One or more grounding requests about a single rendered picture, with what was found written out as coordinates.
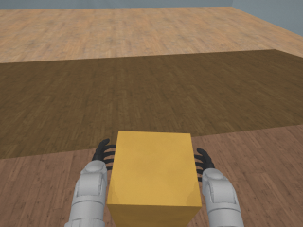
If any right robot hand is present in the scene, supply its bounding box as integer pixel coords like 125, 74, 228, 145
194, 148, 215, 182

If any left robot forearm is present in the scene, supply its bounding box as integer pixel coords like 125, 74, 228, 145
64, 160, 108, 227

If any right robot forearm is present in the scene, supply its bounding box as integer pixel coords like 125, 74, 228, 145
202, 168, 244, 227

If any left robot hand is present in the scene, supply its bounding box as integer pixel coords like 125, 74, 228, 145
92, 138, 116, 171

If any carton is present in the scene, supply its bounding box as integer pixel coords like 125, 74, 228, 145
106, 131, 203, 227

